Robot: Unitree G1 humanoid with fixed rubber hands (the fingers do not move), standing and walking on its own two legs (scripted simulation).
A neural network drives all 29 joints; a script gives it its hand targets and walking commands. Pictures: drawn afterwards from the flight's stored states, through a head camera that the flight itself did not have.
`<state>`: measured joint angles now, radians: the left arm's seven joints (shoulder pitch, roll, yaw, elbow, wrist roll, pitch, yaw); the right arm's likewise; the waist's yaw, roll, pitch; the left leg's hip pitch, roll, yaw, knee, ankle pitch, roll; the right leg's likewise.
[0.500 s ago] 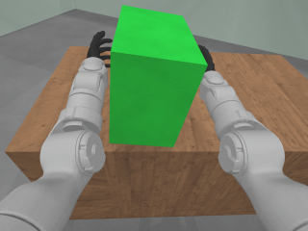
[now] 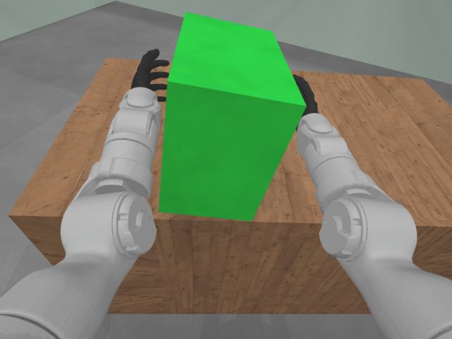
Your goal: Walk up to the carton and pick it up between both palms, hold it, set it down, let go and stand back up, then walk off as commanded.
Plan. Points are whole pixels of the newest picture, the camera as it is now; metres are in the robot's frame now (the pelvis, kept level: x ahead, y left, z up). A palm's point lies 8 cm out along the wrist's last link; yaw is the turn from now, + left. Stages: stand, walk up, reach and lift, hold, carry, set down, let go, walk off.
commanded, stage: set down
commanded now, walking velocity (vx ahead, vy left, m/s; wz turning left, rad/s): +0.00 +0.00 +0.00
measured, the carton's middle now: (218, 116) +0.50 +0.04 +0.14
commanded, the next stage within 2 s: none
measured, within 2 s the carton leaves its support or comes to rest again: neither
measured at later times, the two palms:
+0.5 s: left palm (150, 103) +0.45 +0.17 +0.19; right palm (301, 127) +0.45 -0.12 +0.16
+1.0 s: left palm (148, 109) +0.44 +0.17 +0.18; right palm (299, 130) +0.45 -0.11 +0.16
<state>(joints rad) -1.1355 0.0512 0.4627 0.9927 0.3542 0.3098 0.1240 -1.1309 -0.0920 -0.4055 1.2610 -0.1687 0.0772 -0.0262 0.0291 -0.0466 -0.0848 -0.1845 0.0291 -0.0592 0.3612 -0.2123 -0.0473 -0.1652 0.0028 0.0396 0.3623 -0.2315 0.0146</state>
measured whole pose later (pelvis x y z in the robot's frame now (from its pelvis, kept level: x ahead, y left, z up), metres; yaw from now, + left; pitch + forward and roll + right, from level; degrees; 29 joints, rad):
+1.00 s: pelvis +0.01 +0.00 +0.00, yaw +0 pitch +4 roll +0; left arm -1.10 -0.01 0.56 0.99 0.47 0.23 0.11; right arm -1.04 -0.05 -0.57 1.17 -0.37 0.00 0.03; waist 0.05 -0.05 -0.07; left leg -0.21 0.03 -0.05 0.36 -0.22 -0.04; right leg -0.20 0.00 0.04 0.36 -0.24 0.01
